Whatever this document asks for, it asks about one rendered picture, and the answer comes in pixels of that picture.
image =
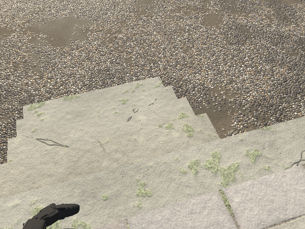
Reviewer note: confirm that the left robot hand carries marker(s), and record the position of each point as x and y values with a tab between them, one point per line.
51	214

